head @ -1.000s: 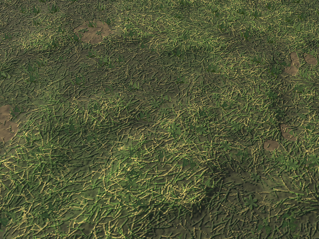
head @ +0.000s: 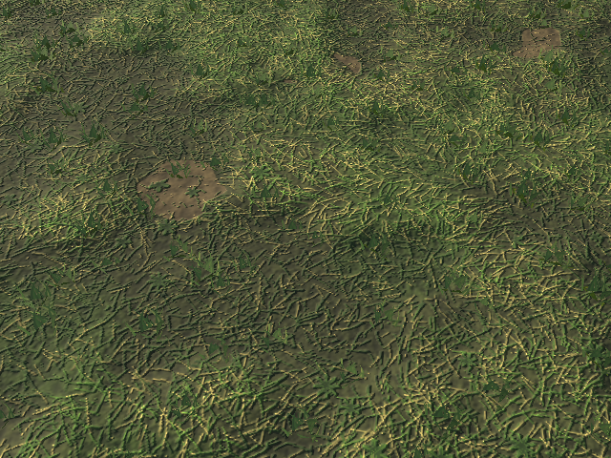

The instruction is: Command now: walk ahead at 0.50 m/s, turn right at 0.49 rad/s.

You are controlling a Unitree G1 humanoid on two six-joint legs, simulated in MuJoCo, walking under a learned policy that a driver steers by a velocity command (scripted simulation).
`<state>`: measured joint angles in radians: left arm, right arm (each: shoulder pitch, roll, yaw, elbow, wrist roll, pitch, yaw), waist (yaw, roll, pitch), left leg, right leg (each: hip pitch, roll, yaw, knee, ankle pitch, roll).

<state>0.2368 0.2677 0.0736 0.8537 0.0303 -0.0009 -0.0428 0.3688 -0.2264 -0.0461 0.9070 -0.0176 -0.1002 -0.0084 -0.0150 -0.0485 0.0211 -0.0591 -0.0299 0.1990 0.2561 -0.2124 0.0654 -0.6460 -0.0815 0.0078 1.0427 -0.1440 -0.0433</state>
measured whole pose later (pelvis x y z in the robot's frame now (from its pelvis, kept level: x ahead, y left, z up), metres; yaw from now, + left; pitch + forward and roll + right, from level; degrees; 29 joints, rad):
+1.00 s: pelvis +0.42 -0.08 -0.01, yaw -20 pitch +0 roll -1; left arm 0.18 0.26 0.03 0.80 0.03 0.03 0.02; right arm 0.24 -0.24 -0.03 0.82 -0.01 0.00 0.01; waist -0.01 -0.02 0.09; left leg -0.35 -0.09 -0.04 0.40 -0.05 0.09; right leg -0.41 0.04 0.06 1.01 -0.45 0.01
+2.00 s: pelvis +0.39 -0.08 -0.01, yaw +3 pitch -2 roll +0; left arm 0.29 0.27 0.04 0.86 0.01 0.07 -0.01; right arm 0.13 -0.21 0.01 0.79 -0.02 0.02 -0.03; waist 0.04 -0.03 0.06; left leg -0.14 -0.04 0.06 0.42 -0.25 0.07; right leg -0.31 -0.02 0.02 0.78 -0.43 0.02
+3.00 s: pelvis +0.38 -0.07 +0.00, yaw -22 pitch -1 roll -1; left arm 0.21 0.30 0.05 0.86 0.01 0.06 0.00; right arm 0.19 -0.23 0.01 0.80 -0.02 0.01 -0.03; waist 0.00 -0.04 0.06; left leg -0.19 -0.04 -0.03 0.40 -0.21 0.05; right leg -0.27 0.07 0.13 0.75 -0.45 0.03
